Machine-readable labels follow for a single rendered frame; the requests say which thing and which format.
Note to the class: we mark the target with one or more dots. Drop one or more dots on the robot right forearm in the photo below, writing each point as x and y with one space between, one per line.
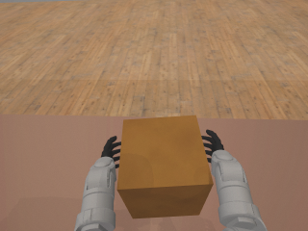
236 207

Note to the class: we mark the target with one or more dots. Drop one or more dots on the carton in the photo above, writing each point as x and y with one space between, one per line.
163 167

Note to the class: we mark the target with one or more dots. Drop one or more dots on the robot left forearm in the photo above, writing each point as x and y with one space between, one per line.
97 211

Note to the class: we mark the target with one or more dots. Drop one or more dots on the robot left hand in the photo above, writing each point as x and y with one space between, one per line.
108 149

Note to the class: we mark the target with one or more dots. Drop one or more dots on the robot right hand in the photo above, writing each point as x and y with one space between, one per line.
215 143

